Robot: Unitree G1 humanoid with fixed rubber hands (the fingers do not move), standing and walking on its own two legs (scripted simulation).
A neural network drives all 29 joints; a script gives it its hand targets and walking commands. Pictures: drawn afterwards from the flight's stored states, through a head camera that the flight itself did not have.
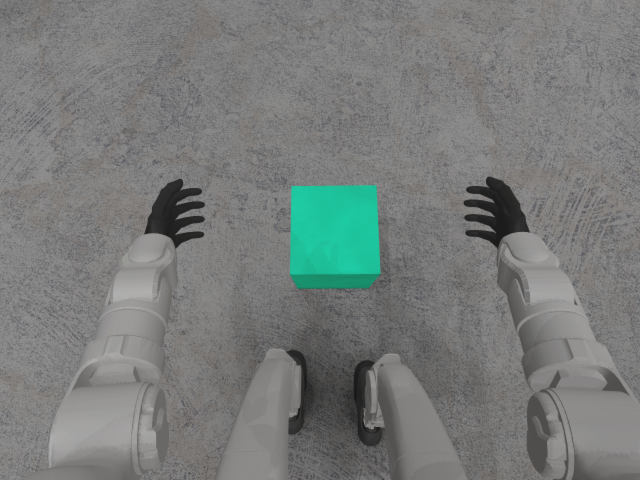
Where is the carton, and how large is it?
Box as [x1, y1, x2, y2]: [290, 185, 379, 288]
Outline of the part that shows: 375,185 291,186 290,274 298,288 368,287 379,274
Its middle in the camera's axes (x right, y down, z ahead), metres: +0.04 +0.01 +0.99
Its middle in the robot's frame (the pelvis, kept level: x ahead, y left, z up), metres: +0.51 +0.00 -0.57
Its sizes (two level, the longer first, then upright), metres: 0.210 0.200 0.250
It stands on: the floor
